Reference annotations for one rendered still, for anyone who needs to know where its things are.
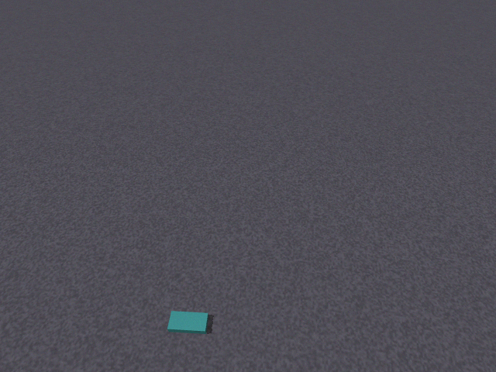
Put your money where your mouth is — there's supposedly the small box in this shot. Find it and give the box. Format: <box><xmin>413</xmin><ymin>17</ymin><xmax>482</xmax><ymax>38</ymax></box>
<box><xmin>167</xmin><ymin>311</ymin><xmax>208</xmax><ymax>334</ymax></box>

